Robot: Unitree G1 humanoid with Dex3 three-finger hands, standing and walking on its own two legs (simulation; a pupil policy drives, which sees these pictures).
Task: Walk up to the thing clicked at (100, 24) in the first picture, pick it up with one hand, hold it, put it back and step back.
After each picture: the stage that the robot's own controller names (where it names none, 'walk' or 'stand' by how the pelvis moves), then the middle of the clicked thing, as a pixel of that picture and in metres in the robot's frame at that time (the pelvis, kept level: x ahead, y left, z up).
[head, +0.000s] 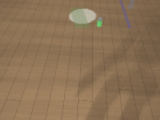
stand; (99, 22) +1.87 -0.29 -0.72
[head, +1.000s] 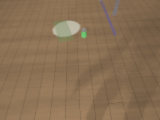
walk; (83, 32) +1.75 +0.09 -0.69
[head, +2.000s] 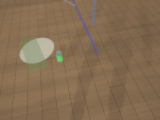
walk; (59, 56) +1.19 +0.29 -0.72
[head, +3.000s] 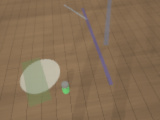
walk; (65, 87) +0.79 +0.20 -0.72
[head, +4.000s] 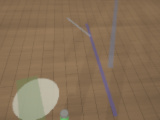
walk; (64, 116) +0.57 +0.13 -0.71
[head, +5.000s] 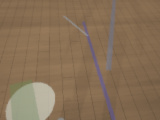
stand; out of the picture +0.47 +0.12 -0.72
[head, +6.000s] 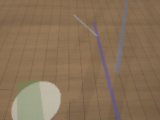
walk; out of the picture +0.45 +0.10 -0.71
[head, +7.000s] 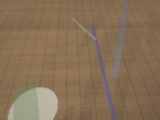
stand; out of the picture +0.40 +0.15 -0.72
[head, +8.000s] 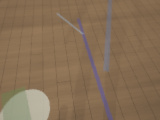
stand; out of the picture +0.35 +0.17 -0.71
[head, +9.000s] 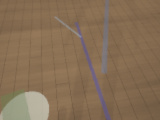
stand; out of the picture +0.36 +0.17 -0.72
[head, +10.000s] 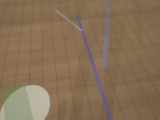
stand; out of the picture +0.38 +0.17 -0.72
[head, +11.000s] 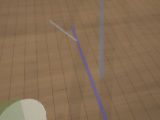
stand; out of the picture +0.32 +0.17 -0.72
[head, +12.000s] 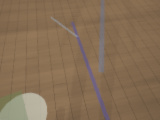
stand; out of the picture +0.36 +0.18 -0.72
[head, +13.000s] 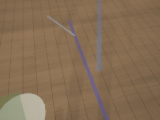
stand; out of the picture +0.34 +0.18 -0.72
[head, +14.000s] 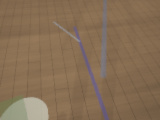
stand; out of the picture +0.34 +0.17 -0.72
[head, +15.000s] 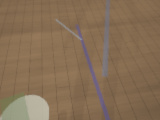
stand; out of the picture +0.34 +0.16 -0.73
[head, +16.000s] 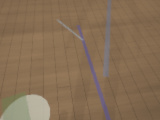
go down; out of the picture +0.35 +0.17 -0.73
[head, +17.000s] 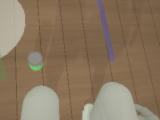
go down; (35, 61) +0.46 +0.15 -0.36
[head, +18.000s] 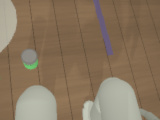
go down; (30, 59) +0.46 +0.16 -0.32
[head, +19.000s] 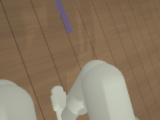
close in; out of the picture +0.46 +0.20 -0.25
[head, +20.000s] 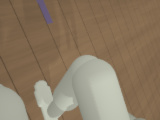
close; out of the picture +0.46 +0.22 -0.24
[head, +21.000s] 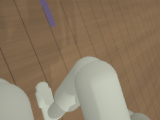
lift; out of the picture +0.43 +0.21 -0.25
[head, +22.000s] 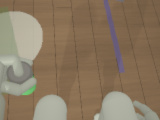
lift; (23, 79) +0.34 +0.19 -0.07
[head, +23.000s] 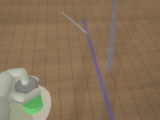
hold; (30, 95) +0.32 +0.17 +0.00
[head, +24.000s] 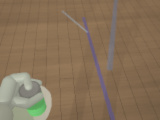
hold; (33, 99) +0.31 +0.17 -0.01
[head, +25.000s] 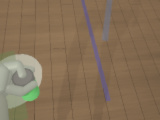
crouch; (27, 85) +0.36 +0.17 -0.07
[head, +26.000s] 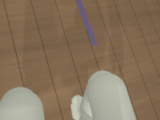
lower; out of the picture +0.50 +0.21 -0.12
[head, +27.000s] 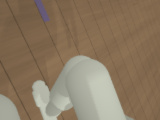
lower; out of the picture +0.46 +0.23 -0.25
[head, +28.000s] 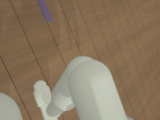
lower; out of the picture +0.46 +0.23 -0.25
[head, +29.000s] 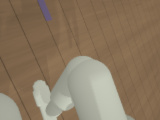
lower; out of the picture +0.47 +0.23 -0.25
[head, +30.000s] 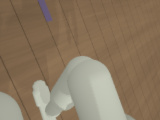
lower; out of the picture +0.47 +0.23 -0.26
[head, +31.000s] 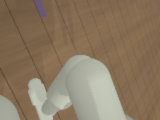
open; out of the picture +0.47 +0.22 -0.26
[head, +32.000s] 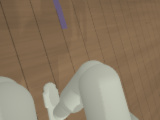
stand; out of the picture +0.45 +0.21 -0.26
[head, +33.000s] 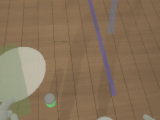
stand; (50, 100) +0.41 +0.14 -0.56
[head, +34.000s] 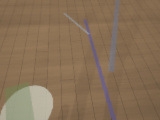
stand; out of the picture +0.38 +0.15 -0.66
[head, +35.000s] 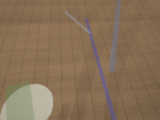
stand; out of the picture +0.38 +0.15 -0.67
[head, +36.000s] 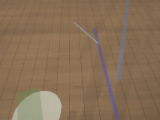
stand; out of the picture +0.39 +0.14 -0.72
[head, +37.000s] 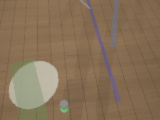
walk; (64, 106) +0.45 +0.08 -0.71
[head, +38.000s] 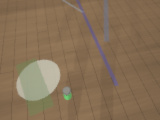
walk; (67, 93) +0.64 +0.15 -0.70
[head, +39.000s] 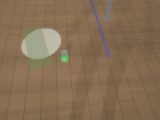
walk; (64, 55) +0.98 +0.15 -0.69
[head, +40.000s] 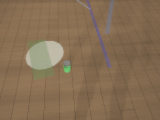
stand; (67, 66) +1.00 +0.13 -0.71
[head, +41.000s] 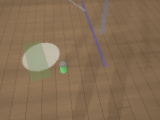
stand; (63, 67) +1.02 +0.16 -0.72
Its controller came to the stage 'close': yes
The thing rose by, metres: 0.69
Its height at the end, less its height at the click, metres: +0.00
